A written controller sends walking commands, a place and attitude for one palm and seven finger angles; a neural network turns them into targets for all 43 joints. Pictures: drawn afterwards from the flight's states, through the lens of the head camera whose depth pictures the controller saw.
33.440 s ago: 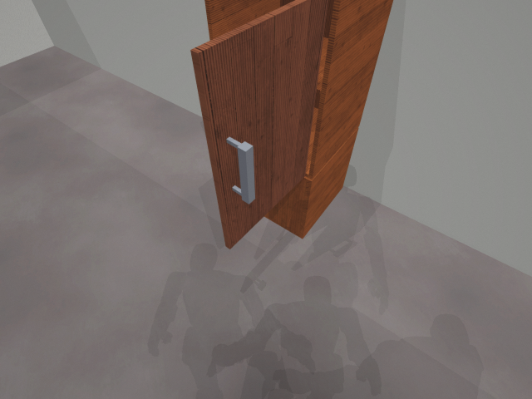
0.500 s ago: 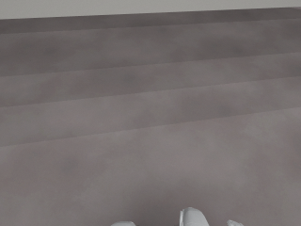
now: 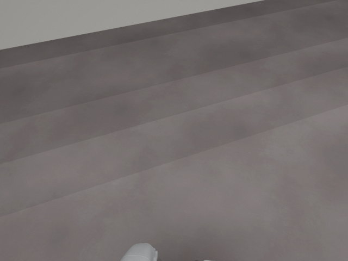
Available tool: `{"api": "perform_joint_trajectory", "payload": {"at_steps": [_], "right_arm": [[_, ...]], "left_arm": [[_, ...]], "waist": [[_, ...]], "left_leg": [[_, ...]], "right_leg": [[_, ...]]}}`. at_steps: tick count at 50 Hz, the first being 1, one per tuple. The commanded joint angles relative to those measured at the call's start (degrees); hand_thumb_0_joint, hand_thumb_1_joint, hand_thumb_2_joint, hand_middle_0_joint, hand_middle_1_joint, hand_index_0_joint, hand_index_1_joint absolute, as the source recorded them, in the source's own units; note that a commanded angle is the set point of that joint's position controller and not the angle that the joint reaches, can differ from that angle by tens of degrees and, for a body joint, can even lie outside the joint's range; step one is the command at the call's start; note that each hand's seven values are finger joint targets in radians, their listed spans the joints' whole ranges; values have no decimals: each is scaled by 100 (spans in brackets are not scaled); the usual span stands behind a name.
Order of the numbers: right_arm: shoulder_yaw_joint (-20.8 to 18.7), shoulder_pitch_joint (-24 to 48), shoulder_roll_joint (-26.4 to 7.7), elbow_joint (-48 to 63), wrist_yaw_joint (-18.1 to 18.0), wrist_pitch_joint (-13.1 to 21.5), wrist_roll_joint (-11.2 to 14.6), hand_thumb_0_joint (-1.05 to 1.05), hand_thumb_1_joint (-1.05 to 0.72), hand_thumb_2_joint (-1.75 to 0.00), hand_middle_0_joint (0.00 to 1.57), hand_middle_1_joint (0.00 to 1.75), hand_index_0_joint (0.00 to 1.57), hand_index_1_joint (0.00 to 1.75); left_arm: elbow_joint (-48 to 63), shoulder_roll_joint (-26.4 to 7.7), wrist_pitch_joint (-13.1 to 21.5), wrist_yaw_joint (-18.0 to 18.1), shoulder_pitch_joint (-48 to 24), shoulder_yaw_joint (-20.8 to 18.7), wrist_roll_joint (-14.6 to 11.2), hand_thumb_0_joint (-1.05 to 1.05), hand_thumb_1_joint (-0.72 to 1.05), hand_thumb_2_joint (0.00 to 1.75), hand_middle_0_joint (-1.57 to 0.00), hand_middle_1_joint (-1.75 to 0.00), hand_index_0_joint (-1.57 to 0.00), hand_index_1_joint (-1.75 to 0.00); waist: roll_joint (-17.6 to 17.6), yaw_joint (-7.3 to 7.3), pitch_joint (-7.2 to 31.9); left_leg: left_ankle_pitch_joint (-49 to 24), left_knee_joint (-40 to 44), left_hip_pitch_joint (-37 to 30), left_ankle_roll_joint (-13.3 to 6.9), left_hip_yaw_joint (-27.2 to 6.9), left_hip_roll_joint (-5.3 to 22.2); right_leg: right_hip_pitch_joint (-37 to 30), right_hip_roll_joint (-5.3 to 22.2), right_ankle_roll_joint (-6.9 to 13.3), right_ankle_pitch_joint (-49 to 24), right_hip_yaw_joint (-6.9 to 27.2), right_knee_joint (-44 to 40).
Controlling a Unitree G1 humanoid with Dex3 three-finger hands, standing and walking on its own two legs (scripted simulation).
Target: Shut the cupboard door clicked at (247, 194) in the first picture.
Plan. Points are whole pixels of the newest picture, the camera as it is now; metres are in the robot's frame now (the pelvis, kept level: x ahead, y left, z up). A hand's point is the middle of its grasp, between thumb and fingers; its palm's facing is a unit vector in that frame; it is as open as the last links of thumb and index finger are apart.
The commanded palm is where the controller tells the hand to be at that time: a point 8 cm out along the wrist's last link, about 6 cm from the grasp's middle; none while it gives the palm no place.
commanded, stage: turn to face it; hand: left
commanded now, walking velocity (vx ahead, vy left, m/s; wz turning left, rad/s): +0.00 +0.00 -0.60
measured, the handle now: out of the picture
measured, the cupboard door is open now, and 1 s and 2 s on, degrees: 58 58 58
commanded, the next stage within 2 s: none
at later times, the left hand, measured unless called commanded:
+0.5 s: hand (86, 238) +0.18 +0.25 -0.16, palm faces -0.24 -0.94 -0.22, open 7.4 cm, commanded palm none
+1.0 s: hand (135, 216) +0.24 +0.13 -0.16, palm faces -0.56 -0.80 -0.21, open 7.4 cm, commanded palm none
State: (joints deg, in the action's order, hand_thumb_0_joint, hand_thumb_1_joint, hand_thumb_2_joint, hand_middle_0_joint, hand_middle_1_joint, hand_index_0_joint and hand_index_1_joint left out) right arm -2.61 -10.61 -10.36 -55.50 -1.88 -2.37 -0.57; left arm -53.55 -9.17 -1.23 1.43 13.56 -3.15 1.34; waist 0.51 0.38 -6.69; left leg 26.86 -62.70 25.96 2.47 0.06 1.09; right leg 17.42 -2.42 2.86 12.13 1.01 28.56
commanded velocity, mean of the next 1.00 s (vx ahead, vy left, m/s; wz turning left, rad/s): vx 0.00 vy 0.00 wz -0.60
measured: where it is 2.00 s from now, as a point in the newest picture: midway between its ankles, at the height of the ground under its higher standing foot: outside the picture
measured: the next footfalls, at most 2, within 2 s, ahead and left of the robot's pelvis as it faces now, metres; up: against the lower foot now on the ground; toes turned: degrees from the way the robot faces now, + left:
left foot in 0.24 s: +0.10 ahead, +0.16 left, +0.00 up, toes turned -8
right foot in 0.68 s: +0.01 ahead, -0.09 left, +0.00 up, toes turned -30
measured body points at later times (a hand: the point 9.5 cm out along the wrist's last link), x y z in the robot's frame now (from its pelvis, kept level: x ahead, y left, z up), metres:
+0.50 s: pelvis +0.04 +0.06 +0.01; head +0.09 +0.08 +0.45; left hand +0.19 +0.30 -0.14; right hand +0.06 -0.21 -0.12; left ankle +0.06 +0.16 -0.74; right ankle -0.04 -0.08 -0.65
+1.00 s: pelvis +0.06 +0.02 +0.00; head +0.11 -0.01 +0.45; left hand +0.27 +0.17 -0.15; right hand -0.01 -0.25 -0.14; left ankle +0.15 +0.13 -0.69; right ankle -0.02 -0.07 -0.74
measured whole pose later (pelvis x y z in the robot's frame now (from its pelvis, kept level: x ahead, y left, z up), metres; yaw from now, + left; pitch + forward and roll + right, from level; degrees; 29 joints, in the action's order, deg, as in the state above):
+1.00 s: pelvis +0.06 +0.02 +0.00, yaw -35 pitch +2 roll +0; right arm -2.9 -8.9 -12.9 -50.2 -1.2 -2.9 -0.6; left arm -50.2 -11.4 -2.3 -0.3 11.7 -2.7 1.6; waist -0.4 -0.1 -4.5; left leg 23.5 -51.4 27.6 5.2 1.0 3.2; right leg 13.8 -2.0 0.8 17.4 4.6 29.4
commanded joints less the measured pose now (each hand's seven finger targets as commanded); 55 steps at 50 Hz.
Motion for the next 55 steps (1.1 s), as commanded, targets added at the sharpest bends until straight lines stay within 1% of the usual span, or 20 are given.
{"api": "perform_joint_trajectory", "payload": {"at_steps": [1, 7, 10, 12, 13, 14, 18, 27, 30, 32, 33, 34, 35, 36, 40, 48, 52, 53, 54, 55], "right_arm": [[-90, -37, -374, 488, 38, 59, -8, 0, -90, -90, 20, 30, 20, 30], [-116, 177, -481, 746, 15, 136, 49, 0, -90, -90, 20, 30, 20, 30], [-135, -404, -662, 629, -38, 239, 61, 0, -90, -90, 20, 30, 20, 30], [-301, -619, -1633, 739, -70, 303, -81, 0, -90, -90, 20, 30, 20, 30], [-270, -516, -1625, 799, -69, 260, -99, 0, -90, -90, 20, 30, 20, 30], [-197, -138, -1470, 974, -54, 244, -144, 0, -90, -90, 20, 30, 20, 30], [-82, 382, -1147, 1105, -91, 266, -117, 0, -90, -90, 20, 30, 20, 30], [-234, -587, -1340, 706, -38, 257, -128, 0, -90, -90, 20, 30, 20, 30], [-289, -509, -1443, 682, 6, 225, -119, 0, -90, -90, 20, 30, 20, 30], [-312, -294, -1471, 729, 39, 205, -66, 0, -90, -90, 20, 30, 20, 30], [-272, -324, -1180, 804, 90, 188, 5, 0, -90, -90, 20, 30, 20, 30], [-126, 72, -741, 1120, 98, 185, -6, 0, -90, -90, 20, 30, 20, 30], [-120, 110, -938, 1126, 22, 95, 6, 0, -90, -90, 20, 30, 20, 30], [-119, 188, -841, 1133, 30, 80, 8, 0, -90, -90, 20, 30, 20, 30], [-146, 33, -911, 863, 59, 84, -37, 0, -90, -90, 20, 30, 20, 30], [-136, 224, -746, 1015, 60, 111, 10, 0, -90, -90, 20, 30, 20, 30], [-141, -250, -777, 922, 10, 181, 45, 0, -90, -90, 20, 30, 20, 30], [-166, -514, -920, 847, 3, 235, 35, 0, -90, -90, 20, 30, 20, 30], [-233, -742, -1467, 823, -22, 314, -55, 0, -90, -90, 20, 30, 20, 30], [-280, -862, -1790, 870, -49, 289, -81, 0, -90, -90, 20, 30, 20, 30]], "left_arm": [[358, -1099, 119, 8, 294, -314, 3, 0, 90, 90, -20, -30, -20, -30], [460, -1329, 27, -70, 179, -414, 50, 0, 90, 90, -20, -30, -20, -30], [583, -1250, -45, -83, -125, -408, -20, 0, 90, 90, -20, -30, -20, -30], [783, -740, -85, -150, 4, -300, -97, 0, 90, 90, -20, -30, -20, -30], [802, -991, -94, -157, -169, -305, -34, 0, 90, 90, -20, -30, -20, -30], [827, -1011, -102, -208, 35, -361, -15, 0, 90, 90, -20, -30, -20, -30], [621, -1008, -232, -359, 165, -407, 16, 0, 90, 90, -20, -30, -20, -30], [936, -782, -192, -392, -642, -227, -17, 0, 90, 90, -20, -30, -20, -30], [894, -829, -134, -383, -546, -210, -23, 0, 90, 90, -20, -30, -20, -30], [723, -1009, -82, -363, 28, -273, -17, 0, 90, 90, -20, -30, -20, -30], [610, -1548, -7, -303, 447, -350, 36, 0, 90, 90, -20, -30, -20, -30], [507, -2069, 43, -207, 748, -470, 36, 0, 90, 90, -20, -30, -20, -30], [474, -2078, 22, -123, 840, -450, -42, 0, 90, 90, -20, -30, -20, -30], [578, -1909, -9, -94, 495, -416, -38, 0, 90, 90, -20, -30, -20, -30], [771, -1380, 40, -47, -165, -282, -50, 0, 90, 90, -20, -30, -20, -30], [706, -1517, 17, -93, -38, -368, 30, 0, 90, 90, -20, -30, -20, -30], [784, -1499, -52, -103, -389, -392, -7, 0, 90, 90, -20, -30, -20, -30], [812, -1309, -71, -106, -425, -357, -42, 0, 90, 90, -20, -30, -20, -30], [883, -978, -106, -131, -194, -296, -108, 0, 90, 90, -20, -30, -20, -30], [954, -914, -103, -153, -140, -251, -110, 0, 90, 90, -20, -30, -20, -30]], "waist": [[-652, 51, 1164], [-1023, 60, 1011], [-840, -266, 1090], [1839, -301, 1020], [1290, -302, 770], [764, -71, 640], [1068, 196, 459], [1199, -290, 970], [1275, -236, 1041], [859, 141, 1162], [-338, 330, 1416], [-1789, 531, 1261], [-1465, 510, 1278], [-1041, 374, 911], [-1009, 22, 931], [-899, 93, 928], [-987, -207, 894], [-499, -325, 1038], [1001, -319, 1293], [1775, -306, 1311]], "left_leg": [[-381, 445, 156, 109, -43, 81], [-312, 1931, -414, 84, 5, -83], [-1365, 3648, -1963, 48, -6, -46], [-1609, 4897, -2477, -765, -2337, 2356], [-1913, 4805, -1818, -1138, -2310, 2657], [-1531, 4903, -1293, -1285, -1963, 2520], [-2318, 4632, -1269, -933, -468, 1660], [-4371, 3891, -2528, -995, 310, 1862], [-4422, 3514, -2414, -828, 537, 1897], [-3504, 2738, -1662, -446, 821, 1730], [-2174, 1621, -667, -89, 1166, 1291], [1006, 200, 849, 186, 1101, 333], [1061, -490, 935, 130, 222, 434], [654, -686, 1255, 105, 7, 525], [-332, -378, 882, 276, 8, 522], [-288, 1286, 305, 254, 120, 147], [-1091, 2995, -1037, 156, 128, -12], [-1676, 3845, -1776, 120, -18, 220], [-2426, 4409, -2527, -317, -1308, 1501], [-3353, 4483, -2545, -970, -2188, 2629]], "right_leg": [[-932, 1328, 773, -2649, 1518, -822], [-520, 1263, 748, -2024, 1998, -670], [480, 875, 281, -1128, 1880, -169], [1837, -314, -355, 2342, 392, 2011], [1584, 104, -415, 2301, 380, 2861], [1389, 187, -466, 2011, 287, 3372], [1524, 372, -626, 1190, 30, 4074], [1092, 405, -583, 1304, -537, 2076], [469, 254, -437, 1073, -725, 1121], [-766, 276, -296, -197, -679, -141], [-1861, 1131, 10, -1233, 383, -692], [-2203, 2376, 682, -3566, 2222, -715], [-1825, 2625, 1093, -3551, 2177, -726], [-1689, 2344, 1065, -2941, 1741, -767], [-1272, 1572, 729, -3385, 1101, -547], [-1081, 1447, 829, -2706, 1686, -481], [-218, 1163, 479, -2179, 1811, -59], [192, 815, 205, -1556, 1562, 354], [976, -16, -187, 345, 855, 1329], [1436, -169, -418, 2560, 165, 2746]]}}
